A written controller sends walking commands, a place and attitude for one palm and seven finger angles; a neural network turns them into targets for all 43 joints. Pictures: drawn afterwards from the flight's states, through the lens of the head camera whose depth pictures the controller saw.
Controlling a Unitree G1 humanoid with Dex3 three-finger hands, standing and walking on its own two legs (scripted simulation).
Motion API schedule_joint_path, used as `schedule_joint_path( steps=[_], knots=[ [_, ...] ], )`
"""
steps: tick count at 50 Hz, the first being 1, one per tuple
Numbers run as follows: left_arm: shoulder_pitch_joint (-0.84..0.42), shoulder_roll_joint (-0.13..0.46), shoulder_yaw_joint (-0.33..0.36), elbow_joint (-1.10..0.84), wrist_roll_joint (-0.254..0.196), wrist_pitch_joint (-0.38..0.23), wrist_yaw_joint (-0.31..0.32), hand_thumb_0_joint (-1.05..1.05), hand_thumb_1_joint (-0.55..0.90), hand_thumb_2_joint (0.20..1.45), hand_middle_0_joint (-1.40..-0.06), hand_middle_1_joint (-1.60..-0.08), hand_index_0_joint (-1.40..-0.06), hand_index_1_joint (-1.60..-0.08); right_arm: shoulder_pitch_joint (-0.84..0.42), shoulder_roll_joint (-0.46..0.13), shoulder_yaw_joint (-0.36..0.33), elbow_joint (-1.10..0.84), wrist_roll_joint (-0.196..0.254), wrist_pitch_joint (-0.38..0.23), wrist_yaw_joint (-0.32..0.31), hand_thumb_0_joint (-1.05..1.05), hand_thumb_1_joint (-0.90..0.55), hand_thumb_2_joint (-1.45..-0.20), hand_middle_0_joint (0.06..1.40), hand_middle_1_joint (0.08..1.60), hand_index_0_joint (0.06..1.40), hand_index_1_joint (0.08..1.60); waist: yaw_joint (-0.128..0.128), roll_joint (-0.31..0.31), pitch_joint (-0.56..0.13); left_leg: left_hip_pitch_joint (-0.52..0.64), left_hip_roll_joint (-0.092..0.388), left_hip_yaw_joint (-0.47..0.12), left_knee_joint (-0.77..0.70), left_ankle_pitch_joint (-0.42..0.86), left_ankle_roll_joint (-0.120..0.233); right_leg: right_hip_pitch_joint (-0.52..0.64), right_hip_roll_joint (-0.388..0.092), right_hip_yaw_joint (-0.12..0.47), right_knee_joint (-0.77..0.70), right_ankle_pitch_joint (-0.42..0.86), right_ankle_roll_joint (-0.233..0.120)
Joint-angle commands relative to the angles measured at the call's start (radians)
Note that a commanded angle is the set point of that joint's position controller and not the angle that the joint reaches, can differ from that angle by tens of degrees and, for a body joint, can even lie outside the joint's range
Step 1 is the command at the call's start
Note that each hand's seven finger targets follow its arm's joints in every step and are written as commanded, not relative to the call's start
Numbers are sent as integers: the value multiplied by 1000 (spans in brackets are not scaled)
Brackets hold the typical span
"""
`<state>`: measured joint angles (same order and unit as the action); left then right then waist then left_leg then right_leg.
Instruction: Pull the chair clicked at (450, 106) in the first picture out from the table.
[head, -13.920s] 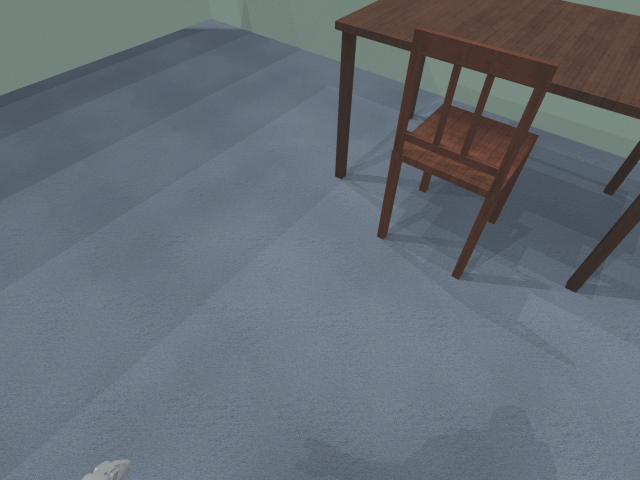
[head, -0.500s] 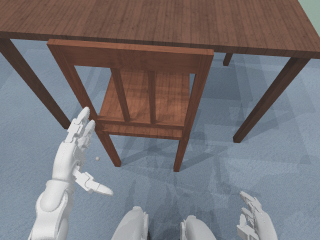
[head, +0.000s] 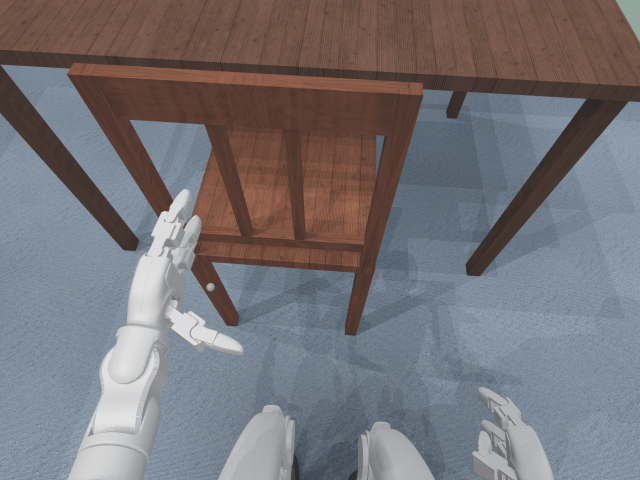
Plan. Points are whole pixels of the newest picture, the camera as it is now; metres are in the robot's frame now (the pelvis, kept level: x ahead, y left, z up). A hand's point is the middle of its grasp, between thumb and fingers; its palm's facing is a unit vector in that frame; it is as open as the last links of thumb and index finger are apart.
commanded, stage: aim the fingers beside a spindle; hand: left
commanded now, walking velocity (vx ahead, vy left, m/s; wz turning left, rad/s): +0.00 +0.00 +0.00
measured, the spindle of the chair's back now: (233, 186) +0.51 +0.16 +0.00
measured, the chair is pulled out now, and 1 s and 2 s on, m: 0.00 0.00 0.00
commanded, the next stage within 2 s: none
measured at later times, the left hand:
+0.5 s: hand (219, 270) +0.36 +0.15 +0.02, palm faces -0.02 -1.00 -0.06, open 16.9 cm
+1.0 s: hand (228, 277) +0.35 +0.14 +0.01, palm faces -0.03 -1.00 -0.05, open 16.9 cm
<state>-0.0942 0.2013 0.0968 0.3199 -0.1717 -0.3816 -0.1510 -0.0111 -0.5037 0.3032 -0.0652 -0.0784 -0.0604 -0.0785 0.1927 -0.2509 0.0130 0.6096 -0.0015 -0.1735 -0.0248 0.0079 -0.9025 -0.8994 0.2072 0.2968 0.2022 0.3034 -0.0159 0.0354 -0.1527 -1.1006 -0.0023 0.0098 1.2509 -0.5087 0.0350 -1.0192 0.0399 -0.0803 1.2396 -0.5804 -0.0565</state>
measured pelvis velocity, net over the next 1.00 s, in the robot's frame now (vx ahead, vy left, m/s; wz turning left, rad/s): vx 0.00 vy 0.00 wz -0.01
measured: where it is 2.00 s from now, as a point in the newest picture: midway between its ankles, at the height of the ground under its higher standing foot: outside the picture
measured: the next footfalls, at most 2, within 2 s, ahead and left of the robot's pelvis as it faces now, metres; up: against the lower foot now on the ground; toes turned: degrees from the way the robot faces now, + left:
none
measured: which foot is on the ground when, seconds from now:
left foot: down 0.00-1.00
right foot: down 0.00-1.00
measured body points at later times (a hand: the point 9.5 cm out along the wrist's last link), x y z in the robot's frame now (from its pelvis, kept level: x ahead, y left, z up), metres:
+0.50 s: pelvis -0.01 -0.01 -0.01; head +0.11 -0.01 +0.43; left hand +0.35 +0.20 +0.03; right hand +0.13 -0.26 -0.13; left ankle +0.04 +0.10 -0.63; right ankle +0.01 -0.09 -0.63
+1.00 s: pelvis +0.00 +0.00 -0.01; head +0.11 -0.01 +0.43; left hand +0.35 +0.19 +0.02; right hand +0.14 -0.25 -0.12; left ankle +0.04 +0.10 -0.63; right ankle +0.01 -0.09 -0.63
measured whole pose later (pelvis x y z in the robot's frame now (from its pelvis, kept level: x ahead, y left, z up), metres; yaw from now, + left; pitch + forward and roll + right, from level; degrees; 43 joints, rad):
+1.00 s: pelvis +0.00 +0.00 -0.01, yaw -1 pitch +22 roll -1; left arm -0.22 0.18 0.10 0.50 -0.14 -0.43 -0.10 -0.01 -0.50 0.30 -0.06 -0.08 -0.06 -0.08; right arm 0.21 -0.25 0.01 0.61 0.00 -0.11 -0.01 0.01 -0.90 -0.90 0.21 0.30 0.20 0.30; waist -0.03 0.04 -0.16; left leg -1.15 0.00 0.02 1.27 -0.51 0.04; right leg -1.08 0.04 -0.07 1.27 -0.58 -0.06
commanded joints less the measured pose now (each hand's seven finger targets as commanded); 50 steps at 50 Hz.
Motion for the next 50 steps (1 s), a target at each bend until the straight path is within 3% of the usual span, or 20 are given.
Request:
schedule_joint_path(
  steps=[1, 2, 4, 6, 10, 12, 16, 19, 22, 24, 27, 30, 31, 32, 33, 34, 35, 39, 43, 50],
  knots=[
    [-196, 117, 65, -176, -15, -86, 5, 0, -500, 300, -60, -80, -60, -80, 19, -131, -52, -118, 1, -40, -5, 0, -900, -900, 200, 300, 200, 300, -9, -33, -380, 279, -14, -56, -121, 276, -12, 179, -1, 93, -175, 351, 31],
    [-216, 121, 63, -190, -15, -93, 5, 0, -500, 300, -60, -80, -60, -80, 19, -130, -53, -117, 2, -39, -4, 0, -900, -900, 200, 300, 200, 300, -7, -3, -388, 282, -14, -55, -120, 283, -14, 176, -2, 95, -171, 359, 30],
    [-207, 108, 52, -175, -15, -95, 2, 0, -500, 300, -60, -80, -60, -80, 26, -132, -56, -116, 2, -37, -2, 0, -900, -900, 200, 300, 200, 300, -13, -13, -402, 291, -14, -54, -111, 291, -11, 169, 0, 94, -170, 369, 32],
    [-259, 95, 34, -127, -14, -95, -1, 0, -500, 300, -60, -80, -60, -80, 25, -133, -54, -103, 6, -32, -4, 0, -900, -900, 200, 300, 200, 300, -36, -52, -350, 246, -12, -54, -108, 240, -8, 143, -2, 100, -181, 322, 36],
    [-339, 123, 60, -100, -7, -110, 7, 0, -500, 300, -60, -80, -60, -80, 29, -133, -55, -93, 4, -31, -8, 0, -900, -900, 200, 300, 200, 300, -28, -36, -376, 215, -14, -48, -91, 206, -7, 141, -9, 127, -184, 271, 36],
    [-380, 119, 61, -58, -9, -118, 12, 0, -500, 300, -60, -80, -60, -80, 30, -131, -52, -85, 4, -30, -9, 0, -900, -900, 200, 300, 200, 300, -38, -53, -357, 185, -15, -45, -80, 188, -6, 138, -12, 141, -190, 254, 39],
    [-391, 182, 130, -62, -5, -139, 24, 0, -500, 300, -60, -80, -60, -80, 35, -132, -56, -86, 0, -25, -7, 0, -900, -900, 200, 300, 200, 300, -11, -7, -441, 207, -15, -39, -77, 233, -9, 176, -12, 149, -171, 308, 36],
    [-308, 181, 144, -50, -12, -129, 19, 0, -500, 300, -60, -80, -60, -80, 45, -133, -58, -101, 1, -17, 0, 0, -900, -900, 200, 300, 200, 300, 3, -30, -486, 229, -16, -38, -86, 284, -8, 223, -7, 136, -158, 390, 38],
    [-318, 128, 88, -34, -14, -112, 2, 0, -500, 300, -60, -80, -60, -80, 48, -130, -57, -100, 8, -5, 3, 0, -900, -900, 200, 300, 200, 300, -19, -38, -433, 215, -15, -36, -96, 259, -8, 203, -8, 130, -169, 376, 42],
    [-283, 125, 88, -16, -19, -104, -8, 0, -500, 300, -60, -80, -60, -80, 51, -135, -58, -103, 12, -3, 3, 0, -900, -900, 200, 300, 200, 300, -17, -50, -414, 212, -14, -39, -99, 250, -6, 190, -3, 125, -174, 357, 40],
    [-338, 106, 64, 13, -28, -110, -17, 0, -500, 300, -60, -80, -60, -80, 48, -136, -56, -92, 16, -1, -3, 0, -900, -900, 200, 300, 200, 300, -45, -108, -333, 153, -12, -40, -90, 175, -4, 156, -13, 146, -206, 262, 48],
    [-441, 129, 61, -58, -16, -148, -7, 0, -500, 300, -60, -80, -60, -80, 42, -137, -59, -85, 13, -12, -8, 0, -900, -900, 200, 300, 200, 300, -39, -21, -371, 209, -11, -48, -90, 170, -5, 106, -7, 131, -189, 225, 36],
    [-459, 105, 37, -63, -10, -158, -1, 0, -500, 300, -60, -80, -60, -80, 42, -135, -58, -84, 10, -16, -8, 0, -900, -900, 200, 300, 200, 300, -44, 12, -373, 243, -10, -54, -97, 177, -7, 82, -3, 116, -179, 228, 32],
    [-461, 105, 39, -64, -7, -167, 9, 0, -500, 300, -60, -80, -60, -80, 45, -139, -61, -78, 8, -19, -7, 0, -900, -900, 200, 300, 200, 300, -46, -5, -380, 266, -8, -61, -99, 181, -8, 63, 0, 102, -175, 226, 31],
    [-468, 92, 24, -68, -5, -173, 15, 0, -500, 300, -60, -80, -60, -80, 40, -138, -59, -78, 6, -21, -6, 0, -900, -900, 200, 300, 200, 300, -47, 21, -381, 275, -10, -62, -99, 178, -9, 56, 0, 100, -174, 221, 30],
    [-477, 140, 71, -82, -1, -179, 29, 0, -500, 300, -60, -80, -60, -80, 48, -146, -63, -74, 2, -24, -7, 0, -900, -900, 200, 300, 200, 300, -39, 16, -421, 291, -9, -67, -96, 203, -8, 60, 4, 93, -160, 242, 28],
    [-449, 137, 70, -73, 7, -177, 36, 0, -500, 300, -60, -80, -60, -80, 49, -144, -63, -78, 0, -22, -4, 0, -900, -900, 200, 300, 200, 300, -27, 30, -441, 311, -10, -68, -104, 222, -14, 68, 5, 88, -154, 258, 26],
    [-339, 107, 62, -9, 23, -135, 53, 0, -500, 300, -60, -80, -60, -80, 56, -146, -65, -91, -1, -4, 10, 0, -900, -900, 200, 300, 200, 300, -14, 12, -460, 334, -9, -72, -117, 280, -20, 76, 9, 62, -135, 312, 23],
    [-312, 89, 49, 39, 26, -94, 49, 0, -500, 300, -60, -80, -60, -80, 48, -141, -60, -107, 6, 26, 14, 0, -900, -900, 200, 300, 200, 300, -21, -41, -392, 265, -11, -59, -124, 229, -17, 93, 7, 69, -155, 291, 28],
    [-414, 104, 43, -116, 11, -167, 58, 0, -500, 300, -60, -80, -60, -80, 37, -134, -60, -107, 3, 14, 7, 0, -900, -900, 200, 300, 200, 300, -28, -11, -439, 315, -10, -65, -110, 262, -14, 106, 10, 79, -151, 317, 28]
  ],
)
